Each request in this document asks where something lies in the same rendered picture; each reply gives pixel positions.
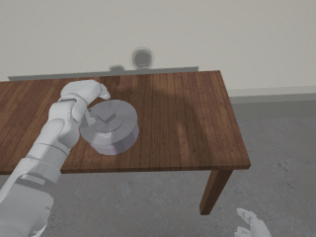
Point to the left robot upper arm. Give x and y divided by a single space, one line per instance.
24 212

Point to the table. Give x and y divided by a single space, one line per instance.
185 119

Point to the knob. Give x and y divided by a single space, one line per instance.
106 115

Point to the robot right hand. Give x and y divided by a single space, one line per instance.
258 228

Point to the lid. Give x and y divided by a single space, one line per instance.
115 131

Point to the pot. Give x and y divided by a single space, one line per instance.
119 147

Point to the robot left hand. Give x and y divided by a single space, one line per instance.
88 91

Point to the robot left forearm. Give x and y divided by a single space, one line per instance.
41 167

